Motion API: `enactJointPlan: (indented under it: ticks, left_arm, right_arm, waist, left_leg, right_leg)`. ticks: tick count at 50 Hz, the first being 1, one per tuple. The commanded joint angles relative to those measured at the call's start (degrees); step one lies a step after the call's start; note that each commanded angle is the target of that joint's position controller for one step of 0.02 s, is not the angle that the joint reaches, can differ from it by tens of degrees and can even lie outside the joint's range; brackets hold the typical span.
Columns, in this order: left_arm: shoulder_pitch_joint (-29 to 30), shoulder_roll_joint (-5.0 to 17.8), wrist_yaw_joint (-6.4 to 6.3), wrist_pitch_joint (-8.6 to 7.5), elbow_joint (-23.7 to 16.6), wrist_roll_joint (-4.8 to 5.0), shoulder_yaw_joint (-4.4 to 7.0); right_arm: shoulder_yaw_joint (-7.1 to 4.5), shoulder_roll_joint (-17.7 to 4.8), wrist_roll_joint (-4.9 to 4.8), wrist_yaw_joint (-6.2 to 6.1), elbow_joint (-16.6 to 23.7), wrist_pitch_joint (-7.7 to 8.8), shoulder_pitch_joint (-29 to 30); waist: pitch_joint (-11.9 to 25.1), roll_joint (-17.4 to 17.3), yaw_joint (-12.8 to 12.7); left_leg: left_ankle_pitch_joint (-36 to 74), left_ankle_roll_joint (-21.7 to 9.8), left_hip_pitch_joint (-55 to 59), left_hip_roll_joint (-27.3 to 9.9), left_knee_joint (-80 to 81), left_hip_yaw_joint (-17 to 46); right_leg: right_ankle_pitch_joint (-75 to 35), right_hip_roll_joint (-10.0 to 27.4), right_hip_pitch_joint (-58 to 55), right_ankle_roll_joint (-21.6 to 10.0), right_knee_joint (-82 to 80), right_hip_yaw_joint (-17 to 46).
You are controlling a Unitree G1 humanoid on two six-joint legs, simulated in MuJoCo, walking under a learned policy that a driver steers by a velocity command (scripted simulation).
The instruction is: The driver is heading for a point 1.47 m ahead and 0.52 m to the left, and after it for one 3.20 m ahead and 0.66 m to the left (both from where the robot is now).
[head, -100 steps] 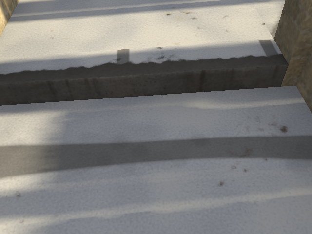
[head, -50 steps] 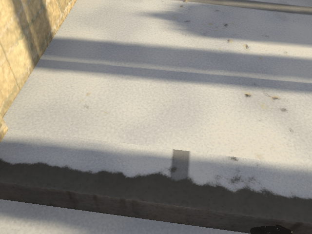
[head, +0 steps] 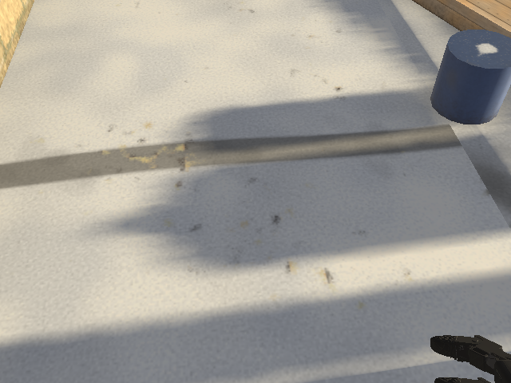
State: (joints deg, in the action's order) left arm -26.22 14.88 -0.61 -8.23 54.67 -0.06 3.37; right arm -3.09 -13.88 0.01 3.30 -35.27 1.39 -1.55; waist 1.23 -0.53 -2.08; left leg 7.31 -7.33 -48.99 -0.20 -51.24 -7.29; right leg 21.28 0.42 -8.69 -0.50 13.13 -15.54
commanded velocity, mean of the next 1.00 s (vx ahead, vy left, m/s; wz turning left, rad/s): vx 1.00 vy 0.00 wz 0.63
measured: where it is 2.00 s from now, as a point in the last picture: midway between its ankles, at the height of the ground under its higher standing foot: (134, 103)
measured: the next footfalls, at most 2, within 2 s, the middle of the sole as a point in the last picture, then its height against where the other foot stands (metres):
left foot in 0.10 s outside the picture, level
right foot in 0.50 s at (292, 315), level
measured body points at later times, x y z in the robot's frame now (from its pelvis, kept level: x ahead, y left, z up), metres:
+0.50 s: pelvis +0.46 +0.02 -0.02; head +0.49 +0.04 +0.43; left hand +0.64 +0.32 -0.05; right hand +0.57 -0.26 -0.13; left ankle +0.22 +0.02 -0.72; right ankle +0.66 -0.05 -0.74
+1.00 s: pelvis +0.81 +0.25 -0.02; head +0.84 +0.28 +0.43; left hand +0.59 +0.40 -0.15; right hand +1.14 +0.25 -0.08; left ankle +0.82 +0.37 -0.73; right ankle +0.72 -0.01 -0.64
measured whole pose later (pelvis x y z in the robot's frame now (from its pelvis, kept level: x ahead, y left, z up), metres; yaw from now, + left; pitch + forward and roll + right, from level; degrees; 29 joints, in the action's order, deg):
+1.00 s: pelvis +0.81 +0.25 -0.02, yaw +38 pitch +3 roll -1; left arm -31.1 13.6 0.7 -3.9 51.7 0.1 0.9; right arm 0.8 -14.7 4.0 1.3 -35.3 4.0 -1.5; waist -1.3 -1.0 -6.1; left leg -12.4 -4.2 -29.3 -0.1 -38.8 -3.8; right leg 23.6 2.6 6.9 -3.5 59.5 0.2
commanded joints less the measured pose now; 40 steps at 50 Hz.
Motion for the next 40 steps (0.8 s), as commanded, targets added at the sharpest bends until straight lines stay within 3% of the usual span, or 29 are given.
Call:
enactJointPlan:
  ticks: [1,2,3,4,5,6,7,8,9,10,12,15,17,18,21,22,23,24,25,26,27,28,29,31,33,37,40]
  left_arm:
    - [8.60,10.69,-1.33,-0.19,-8.18,-0.11,2.35]
    - [9.03,11.57,-1.73,1.25,-8.68,-1.04,2.86]
    - [10.76,11.75,-2.09,2.65,-9.98,-1.99,3.20]
    - [13.77,11.73,-1.91,3.73,-11.34,-2.04,3.49]
    - [18.36,4.70,-0.70,3.80,-12.89,-2.43,1.82]
    - [17.87,-4.27,-0.23,2.78,-17.67,-3.48,-0.83]
    - [9.82,-3.12,0.73,1.12,-24.59,-2.45,-1.80]
    - [12.55,3.42,0.92,-0.33,-23.36,-3.10,-1.21]
    - [16.45,6.56,0.89,-0.63,-23.36,-2.89,-0.58]
    - [18.99,6.58,0.51,0.04,-23.82,-3.83,-0.82]
    - [19.56,6.03,0.18,2.81,-24.24,-4.31,-1.61]
    - [27.24,4.09,0.99,4.18,-27.79,-3.09,-3.15]
    - [31.71,1.97,1.51,4.32,-29.00,-1.90,-4.12]
    - [32.21,1.76,1.49,4.32,-28.88,-1.45,-4.23]
    - [30.74,3.88,0.93,3.83,-28.28,-1.16,-3.44]
    - [27.43,5.83,0.42,3.63,-27.24,-1.18,-2.57]
    - [20.64,8.40,-0.25,3.39,-25.63,-0.94,-1.32]
    - [9.02,10.85,-1.06,3.10,-23.09,-1.25,0.01]
    - [-4.44,15.13,-2.26,2.93,-21.03,-2.82,1.82]
    - [0.00,18.64,-1.90,3.10,-21.48,-4.55,2.19]
    - [7.57,15.42,-1.27,3.72,-22.38,-4.10,2.64]
    - [11.11,9.10,-0.96,4.08,-22.88,-3.52,1.23]
    - [10.62,6.52,-0.58,4.12,-21.10,-3.17,0.55]
    - [6.86,5.78,-0.31,3.15,-16.49,-2.97,0.20]
    - [4.93,4.67,0.70,1.77,-13.63,-2.04,-0.08]
    - [4.81,7.29,1.43,0.56,-11.49,-1.78,0.23]
    - [1.44,8.91,1.58,0.70,-9.45,-1.16,0.32]
  right_arm:
    - [-2.04,-5.47,-0.50,0.19,-3.16,-0.56,-14.50]
    - [-2.88,-7.69,-0.24,-0.24,-4.17,-1.11,-18.84]
    - [-4.16,-10.35,0.08,-0.50,-6.20,-1.63,-26.84]
    - [-5.62,-11.85,-0.13,-1.22,-8.72,-1.57,-35.16]
    - [-5.96,-12.12,-0.15,-1.94,-9.81,-1.47,-31.89]
    - [-5.10,-13.06,0.01,-1.27,-9.71,-1.09,-27.19]
    - [-5.15,-15.85,1.26,-1.71,-5.87,-1.13,-22.69]
    - [-4.93,-12.69,1.68,-2.02,-4.07,-0.65,-21.24]
    - [-4.34,-10.69,1.47,-2.41,-4.56,0.05,-20.35]
    - [-3.91,-10.79,0.97,-2.60,-5.31,1.12,-20.70]
    - [-3.24,-10.51,0.82,-3.54,-6.05,2.83,-21.75]
    - [-3.05,-11.19,0.54,-3.46,-6.37,3.67,-21.83]
    - [-3.33,-11.44,-0.13,-3.04,-7.10,3.49,-22.50]
    - [-3.60,-12.11,-0.42,-2.74,-7.48,3.37,-23.09]
    - [-4.25,-13.27,-0.45,-2.68,-7.86,3.13,-23.49]
    - [-4.46,-14.04,-0.22,-2.78,-7.71,3.25,-23.12]
    - [-4.86,-15.88,0.18,-2.58,-7.42,3.34,-21.71]
    - [-5.01,-16.34,0.30,-2.22,-6.33,3.67,-18.12]
    - [-3.30,-10.10,0.50,-2.28,-3.93,4.34,-15.69]
    - [-1.05,-3.28,-2.02,-2.32,-0.16,4.19,-20.44]
    - [-0.60,-6.87,-0.70,-2.99,-1.17,2.99,-21.02]
    - [-0.99,-9.07,0.90,-2.69,-1.96,2.15,-16.26]
    - [-0.95,-8.86,1.91,-1.78,-1.61,1.76,-13.53]
    - [-0.05,-6.13,3.03,0.16,0.33,0.83,-10.42]
    - [0.95,-4.38,2.87,0.73,2.01,0.01,-8.98]
    - [1.64,-6.32,2.63,1.02,5.29,0.00,-1.97]
    - [2.65,-5.88,2.21,2.49,7.00,0.81,5.22]
  waist:
    - [3.58,8.50,9.86]
    - [4.62,9.68,12.31]
    - [6.04,9.70,16.16]
    - [6.89,6.87,20.63]
    - [-1.39,-2.41,17.77]
    - [-5.83,-11.39,8.74]
    - [8.65,-15.26,2.36]
    - [5.59,-3.07,4.20]
    - [0.71,4.86,3.02]
    - [-1.70,8.10,2.03]
    - [-6.02,9.53,0.34]
    - [-8.14,5.26,2.65]
    - [-6.46,1.05,5.50]
    - [-4.76,-0.02,6.57]
    - [-1.28,-2.23,6.67]
    - [1.51,-2.39,5.15]
    - [6.18,-2.18,1.10]
    - [11.57,-1.55,-5.94]
    - [19.09,4.94,-10.85]
    - [24.01,23.67,-3.31]
    - [18.08,19.86,-1.00]
    - [10.55,10.58,-1.76]
    - [4.96,4.74,-1.43]
    - [0.17,4.43,0.02]
    - [-1.82,5.34,1.69]
    - [-5.82,4.09,3.13]
    - [-8.84,2.19,1.23]
  left_leg:
    - [-0.93,-1.08,28.93,4.29,8.93,-6.08]
    - [-6.14,-2.44,32.18,4.90,10.12,-5.36]
    - [-11.98,-4.55,39.34,5.17,12.85,-2.90]
    - [-15.65,-7.88,47.47,4.58,19.72,1.13]
    - [-18.06,-10.56,50.46,2.27,19.46,7.15]
    - [3.68,-12.14,52.22,0.37,11.42,19.76]
    - [-18.73,-23.00,62.77,-9.18,27.65,48.69]
    - [-35.43,-21.41,59.73,-13.19,39.88,58.19]
    - [-36.54,-18.34,51.29,-12.12,41.13,55.44]
    - [-31.83,-16.61,45.31,-10.06,40.40,50.73]
    - [-25.46,-15.11,34.36,-6.85,41.12,43.54]
    - [-13.86,-12.39,26.53,-1.24,42.88,33.58]
    - [-5.65,-9.04,27.27,2.20,41.11,29.27]
    - [-1.39,-7.83,29.17,2.16,40.03,29.19]
    - [7.99,-4.70,36.54,0.91,33.61,30.84]
    - [14.80,-3.33,39.56,1.01,28.16,31.21]
    - [19.65,-1.92,41.03,1.51,19.13,30.48]
    - [16.84,-0.49,35.64,3.23,5.57,29.05]
    - [-4.13,-0.34,26.24,5.83,-13.25,24.47]
    - [-36.13,1.23,10.83,10.68,-27.17,18.36]
    - [-30.73,0.53,2.99,4.72,-32.22,15.35]
    - [-26.19,0.85,2.23,1.67,-30.81,13.35]
    - [-23.98,1.22,3.91,-0.04,-27.73,12.57]
    - [-24.03,1.72,6.06,-2.47,-23.97,13.64]
    - [-23.60,2.09,4.34,-3.06,-21.99,14.86]
    - [-13.17,3.03,3.18,-2.02,-9.65,14.68]
    - [-6.33,1.83,13.96,-0.95,5.74,6.78]
  right_leg:
    - [-71.63,9.25,4.44,-0.41,5.17,-1.21]
    - [-77.28,11.13,1.59,-0.27,13.36,-0.63]
    - [-79.12,12.18,2.95,-1.39,25.68,0.79]
    - [-68.94,9.74,8.52,-2.78,47.26,1.43]
    - [-19.90,1.41,27.34,-2.94,70.08,4.16]
    - [6.99,-4.22,48.32,-1.83,86.44,10.08]
    - [5.02,-4.64,58.90,0.03,87.31,20.51]
    - [1.12,-1.07,62.08,0.18,82.22,22.77]
    - [-2.67,1.11,59.48,0.74,76.18,23.09]
    - [-2.02,2.18,56.99,1.52,71.65,23.26]
    - [-0.66,5.23,52.42,3.75,62.82,22.16]
    - [-8.60,6.40,45.30,4.68,43.53,18.89]
    - [-18.74,3.89,38.43,4.04,30.90,16.65]
    - [-22.41,2.30,35.58,3.63,27.41,15.76]
    - [-24.14,-0.53,28.23,2.38,18.21,16.39]
    - [-21.14,-1.91,23.87,1.83,16.75,16.76]
    - [-16.74,-2.81,16.58,1.21,16.19,16.60]
    - [-13.20,-0.11,3.68,0.23,17.67,17.91]
    - [6.32,11.70,-10.10,-1.41,17.89,28.91]
    - [20.69,26.35,-17.07,-5.75,4.11,62.49]
    - [32.15,25.94,-10.61,-8.72,1.12,68.12]
    - [28.93,22.73,-2.97,-7.99,2.03,57.24]
    - [17.83,19.73,4.84,-7.32,1.87,48.16]
    - [5.65,15.82,13.14,-6.23,0.29,37.02]
    - [-1.46,15.29,15.38,-6.48,-1.78,32.49]
    - [-13.08,13.31,18.49,-6.54,-7.48,19.99]
    - [-21.61,11.63,22.01,-5.65,-13.35,12.65]
Velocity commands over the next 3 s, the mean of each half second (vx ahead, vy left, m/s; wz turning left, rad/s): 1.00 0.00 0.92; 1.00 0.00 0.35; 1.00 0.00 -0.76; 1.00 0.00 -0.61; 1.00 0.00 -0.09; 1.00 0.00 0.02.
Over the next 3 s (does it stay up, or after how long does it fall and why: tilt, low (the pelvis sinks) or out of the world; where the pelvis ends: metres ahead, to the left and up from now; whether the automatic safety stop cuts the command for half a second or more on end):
stays up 2.64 0.56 0.01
